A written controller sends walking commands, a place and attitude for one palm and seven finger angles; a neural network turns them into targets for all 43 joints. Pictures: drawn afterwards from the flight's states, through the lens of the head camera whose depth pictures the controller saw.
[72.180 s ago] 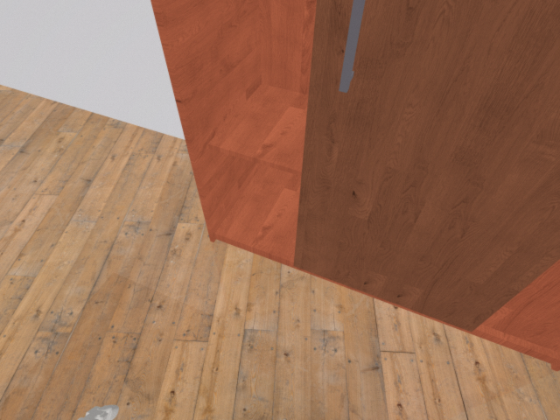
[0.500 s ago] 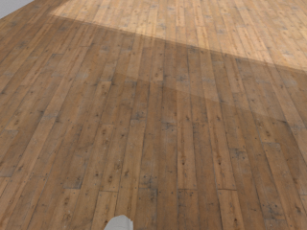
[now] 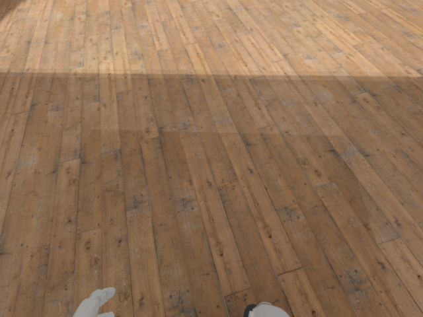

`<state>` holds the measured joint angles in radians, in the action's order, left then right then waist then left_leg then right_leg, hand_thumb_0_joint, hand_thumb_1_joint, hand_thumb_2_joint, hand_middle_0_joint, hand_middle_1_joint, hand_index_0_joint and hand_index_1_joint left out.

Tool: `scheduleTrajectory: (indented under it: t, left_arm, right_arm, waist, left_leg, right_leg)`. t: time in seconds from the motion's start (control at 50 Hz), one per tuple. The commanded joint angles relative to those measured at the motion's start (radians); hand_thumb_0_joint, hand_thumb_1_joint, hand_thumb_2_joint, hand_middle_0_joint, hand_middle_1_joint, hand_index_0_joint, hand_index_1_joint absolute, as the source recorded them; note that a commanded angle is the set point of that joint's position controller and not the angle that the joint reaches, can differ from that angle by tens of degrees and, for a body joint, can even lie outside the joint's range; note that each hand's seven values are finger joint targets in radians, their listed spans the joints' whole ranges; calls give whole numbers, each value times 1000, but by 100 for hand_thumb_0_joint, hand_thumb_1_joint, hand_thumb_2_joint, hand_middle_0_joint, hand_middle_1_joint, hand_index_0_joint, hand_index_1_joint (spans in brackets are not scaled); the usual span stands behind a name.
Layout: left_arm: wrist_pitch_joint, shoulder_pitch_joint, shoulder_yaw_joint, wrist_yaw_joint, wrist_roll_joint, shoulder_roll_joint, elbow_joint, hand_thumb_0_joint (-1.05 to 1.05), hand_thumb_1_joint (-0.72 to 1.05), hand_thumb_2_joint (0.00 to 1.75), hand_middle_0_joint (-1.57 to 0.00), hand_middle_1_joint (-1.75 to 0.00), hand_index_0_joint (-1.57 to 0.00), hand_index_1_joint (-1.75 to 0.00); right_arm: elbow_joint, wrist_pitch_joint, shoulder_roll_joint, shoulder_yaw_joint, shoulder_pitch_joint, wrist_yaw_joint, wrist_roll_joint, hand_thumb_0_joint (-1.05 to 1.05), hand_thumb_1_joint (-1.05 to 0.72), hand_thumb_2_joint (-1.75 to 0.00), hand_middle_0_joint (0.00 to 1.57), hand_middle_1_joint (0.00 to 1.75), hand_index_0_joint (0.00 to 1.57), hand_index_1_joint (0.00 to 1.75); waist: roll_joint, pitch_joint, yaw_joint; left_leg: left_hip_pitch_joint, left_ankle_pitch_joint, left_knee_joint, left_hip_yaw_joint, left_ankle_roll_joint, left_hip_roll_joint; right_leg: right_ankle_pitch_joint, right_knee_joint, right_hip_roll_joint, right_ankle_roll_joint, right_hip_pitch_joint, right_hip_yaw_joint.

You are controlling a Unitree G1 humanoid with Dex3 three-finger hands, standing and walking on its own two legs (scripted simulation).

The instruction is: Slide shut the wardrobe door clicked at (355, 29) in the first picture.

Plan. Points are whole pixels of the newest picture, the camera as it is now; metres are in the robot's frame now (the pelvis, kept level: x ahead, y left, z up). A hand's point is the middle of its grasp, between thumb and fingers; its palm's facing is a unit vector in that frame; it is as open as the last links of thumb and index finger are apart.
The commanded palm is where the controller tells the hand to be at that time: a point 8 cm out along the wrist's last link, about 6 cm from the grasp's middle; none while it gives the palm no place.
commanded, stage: walk to a spot facing it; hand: right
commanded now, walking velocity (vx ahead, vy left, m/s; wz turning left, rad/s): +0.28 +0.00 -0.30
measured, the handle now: out of the picture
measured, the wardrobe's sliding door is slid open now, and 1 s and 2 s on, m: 0.00 0.00 0.00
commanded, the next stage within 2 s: turn to face it in 0.10 s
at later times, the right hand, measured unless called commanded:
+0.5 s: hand (305, 285) +0.21 -0.18 -0.15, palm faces +0.25 +0.94 -0.21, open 7.3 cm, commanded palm none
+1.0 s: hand (343, 275) +0.23 -0.27 -0.14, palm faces +0.51 +0.82 -0.27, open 7.4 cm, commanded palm none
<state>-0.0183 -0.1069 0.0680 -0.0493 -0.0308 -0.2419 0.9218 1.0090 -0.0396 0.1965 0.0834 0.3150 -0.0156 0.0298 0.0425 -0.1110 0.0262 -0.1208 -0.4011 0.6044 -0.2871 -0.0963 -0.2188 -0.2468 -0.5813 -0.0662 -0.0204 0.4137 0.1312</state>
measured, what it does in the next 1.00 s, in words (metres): walks ahead, turning right: left foot, then right foot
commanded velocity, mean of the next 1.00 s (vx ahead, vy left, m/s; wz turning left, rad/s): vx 0.04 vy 0.00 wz -0.54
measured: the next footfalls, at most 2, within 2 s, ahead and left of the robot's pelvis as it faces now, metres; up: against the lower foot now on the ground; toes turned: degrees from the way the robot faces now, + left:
left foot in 0.34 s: +0.24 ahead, +0.13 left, +0.00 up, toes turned +0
right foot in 0.66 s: +0.24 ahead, -0.15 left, +0.00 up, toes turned -26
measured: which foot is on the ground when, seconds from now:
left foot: down 0.00-0.00, up 0.02-0.32, down 0.34-0.66, up 0.68-1.00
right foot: down 0.00-0.34, up 0.36-0.64, down 0.66-1.00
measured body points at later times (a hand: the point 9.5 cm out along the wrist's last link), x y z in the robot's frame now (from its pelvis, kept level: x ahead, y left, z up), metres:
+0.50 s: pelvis +0.16 +0.01 +0.01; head +0.20 +0.01 +0.46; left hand +0.27 +0.25 -0.14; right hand +0.19 -0.23 -0.13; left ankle +0.20 +0.13 -0.72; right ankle +0.12 -0.10 -0.65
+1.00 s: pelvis +0.23 -0.02 +0.01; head +0.27 -0.04 +0.46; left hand +0.42 +0.16 -0.13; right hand +0.20 -0.31 -0.12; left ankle +0.30 +0.11 -0.70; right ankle +0.21 -0.13 -0.72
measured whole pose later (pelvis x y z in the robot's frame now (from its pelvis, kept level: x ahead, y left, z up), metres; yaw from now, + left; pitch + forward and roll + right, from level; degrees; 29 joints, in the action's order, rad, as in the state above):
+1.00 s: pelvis +0.23 -0.02 +0.01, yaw -30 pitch +0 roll +1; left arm 0.05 -0.17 0.06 0.00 -0.03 -0.22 0.93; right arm 0.88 0.05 0.24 0.07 0.12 0.01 0.01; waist -0.03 -0.09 -0.02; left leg -0.36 -0.41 0.76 -0.03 -0.07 -0.05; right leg -0.22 -0.53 0.03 -0.03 0.31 -0.05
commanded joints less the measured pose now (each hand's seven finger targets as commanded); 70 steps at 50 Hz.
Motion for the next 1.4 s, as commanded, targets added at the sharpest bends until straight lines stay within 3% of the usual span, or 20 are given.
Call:
scheduleTrajectory:
  t: [0.0,0.08,0.28,0.32,0.36,0.44,0.54,0.6,0.64,0.66,0.78,0.98,1.02,1.04,1.1,1.22,1.3,1.32,1.34,1.38]
  left_arm:
    - [-12,-379,67,38,-4,-295,46,0,90,90,-20,-30,-20,-30]
    - [-23,-98,20,58,-6,-159,-22,0,90,90,-20,-30,-20,-30]
    - [4,-20,21,54,6,-129,-13,0,90,90,-20,-30,-20,-30]
    - [4,-36,10,44,19,-25,-45,0,90,90,-20,-30,-20,-30]
    - [19,-37,19,46,10,-48,-43,0,90,90,-20,-30,-20,-30]
    - [46,-37,8,27,9,-11,-17,0,90,90,-20,-30,-20,-30]
    - [40,7,-8,17,10,14,-40,0,90,90,-20,-30,-20,-30]
    - [30,-87,7,17,4,-52,-32,0,90,90,-20,-30,-20,-30]
    - [25,-228,59,30,-4,-259,-18,0,90,90,-20,-30,-20,-30]
    - [34,-261,58,41,2,-279,1,0,90,90,-20,-30,-20,-30]
    - [26,-83,26,65,2,-177,-51,0,90,90,-20,-30,-20,-30]
    - [51,-3,46,55,7,-172,-74,0,90,90,-20,-30,-20,-30]
    - [48,-15,36,45,22,-66,-105,0,90,90,-20,-30,-20,-30]
    - [52,-16,42,40,10,-96,-110,0,90,90,-20,-30,-20,-30]
    - [75,-32,41,33,11,-84,-77,0,90,90,-20,-30,-20,-30]
    - [65,56,10,18,16,-33,-95,0,90,90,-20,-30,-20,-30]
    - [48,-36,18,21,13,-70,-78,0,90,90,-20,-30,-20,-30]
    - [39,-101,36,23,7,-144,-65,0,90,90,-20,-30,-20,-30]
    - [36,-177,68,31,2,-260,-54,0,90,90,-20,-30,-20,-30]
    - [41,-193,65,53,2,-263,-37,0,90,90,-20,-30,-20,-30]
  right_arm:
    - [-187,-2,130,11,-183,-3,-5,0,-90,-90,20,30,20,30]
    - [-91,22,91,14,-84,-13,-1,0,-90,-90,20,30,20,30]
    - [-79,20,105,13,17,-3,-6,0,-90,-90,20,30,20,30]
    - [-75,2,262,45,107,15,7,0,-90,-90,20,30,20,30]
    - [-96,4,223,38,36,29,-5,0,-90,-90,20,30,20,30]
    - [-118,5,136,18,-68,40,-2,0,-90,-90,20,30,20,30]
    - [-95,21,183,39,-29,35,1,0,-90,-90,20,30,20,30]
    - [-109,30,206,44,-62,29,-11,0,-90,-90,20,30,20,30]
    - [-181,45,110,20,-93,24,-25,0,-90,-90,20,30,20,30]
    - [-208,60,135,12,-161,38,-11,0,-90,-90,20,30,20,30]
    - [-150,77,119,16,-146,25,-17,0,-90,-90,20,30,20,30]
    - [-165,60,130,13,-61,37,-20,0,-90,-90,20,30,20,30]
    - [-170,36,258,38,-19,49,2,0,-90,-90,20,30,20,30]
    - [-182,39,269,29,-40,47,-3,0,-90,-90,20,30,20,30]
    - [-200,35,170,14,-153,52,-10,0,-90,-90,20,30,20,30]
    - [-164,39,219,34,-49,45,0,0,-90,-90,20,30,20,30]
    - [-153,48,231,47,-62,35,-10,0,-90,-90,20,30,20,30]
    - [-168,54,205,44,-55,30,-18,0,-90,-90,20,30,20,30]
    - [-209,57,129,24,-73,24,-24,0,-90,-90,20,30,20,30]
    - [-232,74,120,17,-190,42,-14,0,-90,-90,20,30,20,30]
  waist:
    - [-246,228,-204]
    - [-214,89,-49]
    - [-93,120,37]
    - [351,162,80]
    - [266,140,36]
    - [148,126,-12]
    - [160,120,21]
    - [89,187,-39]
    - [-435,259,-123]
    - [-303,265,-142]
    - [-179,175,-45]
    - [-177,175,12]
    - [242,161,34]
    - [202,141,22]
    - [188,91,-41]
    - [165,116,21]
    - [125,173,-27]
    - [-50,231,-65]
    - [-385,261,-109]
    - [-341,241,-121]
  left_leg:
    - [-600,-208,685,202,38,83]
    - [-453,17,567,248,44,35]
    - [-14,210,-73,153,25,147]
    - [199,324,-349,620,191,-279]
    - [82,322,-345,621,265,-289]
    - [5,568,-280,217,195,-168]
    - [66,699,-168,115,170,-161]
    - [-9,629,40,61,108,-142]
    - [-432,-313,480,71,-8,70]
    - [-450,-337,572,210,16,85]
    - [-387,-30,484,270,12,100]
    - [-33,132,-108,230,43,185]
    - [131,262,-357,608,192,-202]
    - [13,349,-344,618,273,-289]
    - [-38,555,-264,378,246,-150]
    - [53,715,-165,213,206,-138]
    - [-10,625,22,141,123,-124]
    - [-158,456,194,97,69,-80]
    - [-437,-233,427,97,-4,67]
    - [-476,-253,560,254,23,87]
  right_leg:
    - [-58,301,-409,-221,-536,-670]
    - [-142,342,-227,-138,-168,-366]
    - [31,116,-98,-85,-33,-245]
    - [-391,-394,121,32,244,-56]
    - [-327,-668,43,38,261,-167]
    - [-183,-537,-8,72,160,-108]
    - [-138,-162,35,65,53,2]
    - [74,92,55,48,-193,21]
    - [693,188,-345,-167,-471,-513]
    - [530,205,-379,-220,-418,-549]
    - [386,234,-188,-147,-266,-362]
    - [245,128,-84,-95,-94,-441]
    - [-244,-244,156,47,177,-185]
    - [-368,-472,128,46,169,-197]
    - [-229,-667,52,71,179,-186]
    - [-216,-250,64,77,44,-44]
    - [6,91,76,51,-193,-13]
    - [214,157,-29,9,-377,-139]
    - [634,174,-316,-143,-514,-517]
    - [459,201,-297,-206,-397,-532]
